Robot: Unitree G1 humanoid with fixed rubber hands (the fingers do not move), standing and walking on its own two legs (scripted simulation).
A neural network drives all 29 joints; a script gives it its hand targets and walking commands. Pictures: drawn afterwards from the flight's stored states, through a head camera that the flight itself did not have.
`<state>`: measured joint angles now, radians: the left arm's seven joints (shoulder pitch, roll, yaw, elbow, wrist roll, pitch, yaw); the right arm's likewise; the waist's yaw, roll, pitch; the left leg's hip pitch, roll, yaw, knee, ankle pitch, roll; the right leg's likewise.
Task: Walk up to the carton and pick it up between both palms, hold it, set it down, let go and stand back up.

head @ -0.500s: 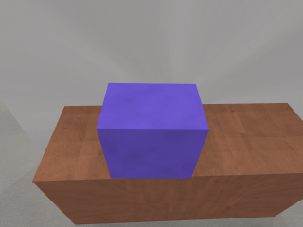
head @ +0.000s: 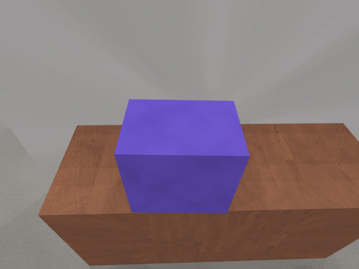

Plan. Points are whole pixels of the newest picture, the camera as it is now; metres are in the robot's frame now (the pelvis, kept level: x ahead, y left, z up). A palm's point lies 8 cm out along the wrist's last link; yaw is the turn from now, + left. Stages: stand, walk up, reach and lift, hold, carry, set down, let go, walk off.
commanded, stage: stand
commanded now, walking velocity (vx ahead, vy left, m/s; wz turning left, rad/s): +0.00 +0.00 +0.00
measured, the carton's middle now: (180, 159) +0.46 +0.00 -0.05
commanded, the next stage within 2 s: none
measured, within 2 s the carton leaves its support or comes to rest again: neither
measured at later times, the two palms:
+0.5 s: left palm out of the picture +0.03 +0.25 -0.13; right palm out of the picture +0.03 -0.25 -0.13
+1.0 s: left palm out of the picture +0.02 +0.24 -0.13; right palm out of the picture +0.02 -0.25 -0.13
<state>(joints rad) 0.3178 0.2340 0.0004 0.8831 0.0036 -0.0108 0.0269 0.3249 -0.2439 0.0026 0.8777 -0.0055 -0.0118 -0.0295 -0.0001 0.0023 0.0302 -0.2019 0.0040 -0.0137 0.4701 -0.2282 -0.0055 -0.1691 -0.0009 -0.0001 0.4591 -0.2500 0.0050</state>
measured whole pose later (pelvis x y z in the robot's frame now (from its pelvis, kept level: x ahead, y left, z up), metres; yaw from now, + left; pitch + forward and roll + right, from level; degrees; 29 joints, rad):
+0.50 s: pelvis +0.00 +0.00 +0.00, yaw +0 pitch -2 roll +0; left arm 0.32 0.22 0.00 0.94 0.00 -0.01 0.03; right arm 0.33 -0.23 0.00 0.93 0.00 -0.01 -0.04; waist 0.00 0.00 0.03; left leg -0.19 0.00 -0.02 0.45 -0.22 -0.01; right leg -0.16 0.00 0.00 0.44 -0.25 0.01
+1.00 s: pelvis +0.01 +0.00 +0.00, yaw +0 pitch -2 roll +0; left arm 0.32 0.21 0.00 0.98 0.00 -0.01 0.04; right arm 0.32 -0.21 0.00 0.97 0.00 -0.01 -0.04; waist 0.00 0.00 0.04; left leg -0.18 0.00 -0.02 0.44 -0.23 -0.01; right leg -0.15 0.00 0.00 0.43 -0.25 0.01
